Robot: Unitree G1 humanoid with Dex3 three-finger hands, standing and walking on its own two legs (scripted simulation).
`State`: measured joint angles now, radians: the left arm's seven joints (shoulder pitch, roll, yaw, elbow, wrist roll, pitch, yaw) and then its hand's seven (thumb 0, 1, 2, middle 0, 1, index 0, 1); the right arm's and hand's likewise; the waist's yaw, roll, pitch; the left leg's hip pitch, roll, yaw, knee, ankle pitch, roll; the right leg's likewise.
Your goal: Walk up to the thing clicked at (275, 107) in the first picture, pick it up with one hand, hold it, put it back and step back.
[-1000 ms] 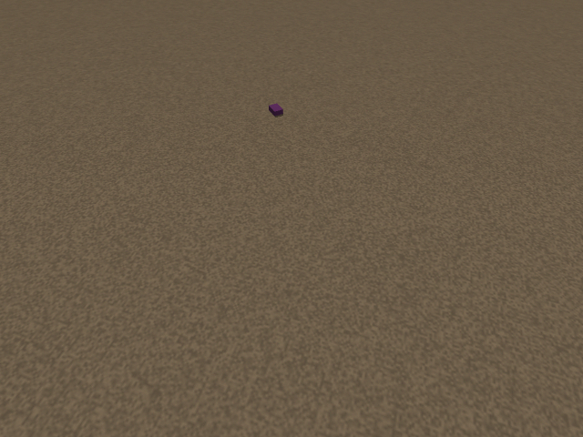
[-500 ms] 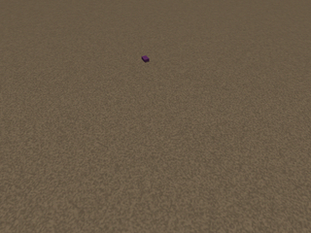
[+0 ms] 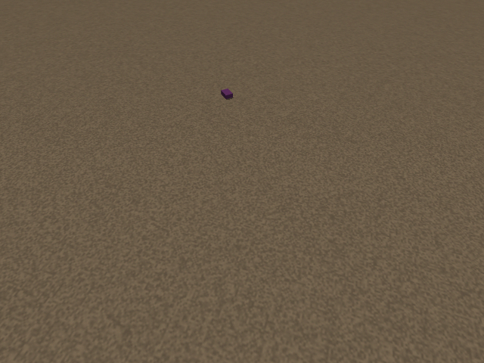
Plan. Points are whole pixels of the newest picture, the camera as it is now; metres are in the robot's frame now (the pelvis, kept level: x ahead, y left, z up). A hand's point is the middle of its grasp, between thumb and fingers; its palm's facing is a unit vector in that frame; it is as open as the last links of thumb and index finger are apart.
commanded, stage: stand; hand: left
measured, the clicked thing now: (226, 93) +2.12 +0.08 -0.77
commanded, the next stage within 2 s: walk up in 0.12 s
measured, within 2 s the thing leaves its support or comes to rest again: neither
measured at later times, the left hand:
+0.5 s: hand out of the picture +0.09 +0.37 -0.19, palm faces +0.24 -0.91 -0.34, open 7.4 cm
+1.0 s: hand (98, 270) +0.35 +0.32 -0.15, palm faces +0.36 -0.86 -0.37, open 7.4 cm
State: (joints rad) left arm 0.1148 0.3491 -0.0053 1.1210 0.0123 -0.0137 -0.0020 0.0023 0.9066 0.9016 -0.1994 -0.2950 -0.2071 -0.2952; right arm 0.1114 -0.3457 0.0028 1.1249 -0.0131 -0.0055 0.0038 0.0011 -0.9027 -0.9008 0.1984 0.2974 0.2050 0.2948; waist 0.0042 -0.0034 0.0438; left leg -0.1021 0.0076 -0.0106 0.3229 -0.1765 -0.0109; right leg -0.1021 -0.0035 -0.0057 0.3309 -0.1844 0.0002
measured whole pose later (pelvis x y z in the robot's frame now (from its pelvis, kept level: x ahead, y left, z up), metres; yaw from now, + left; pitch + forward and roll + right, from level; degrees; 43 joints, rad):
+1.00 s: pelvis +0.36 +0.01 -0.03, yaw +21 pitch +0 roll +1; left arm 0.13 0.42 0.12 0.92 0.05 -0.03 -0.12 0.00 0.91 0.90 -0.20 -0.29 -0.20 -0.29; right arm 0.32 -0.47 -0.07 0.97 -0.02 -0.08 -0.02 0.00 -0.90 -0.90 0.20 0.30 0.21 0.30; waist 0.04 0.01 0.03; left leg -0.23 0.11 -0.07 1.01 -0.49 0.03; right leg -0.43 -0.10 -0.08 0.72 -0.28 0.02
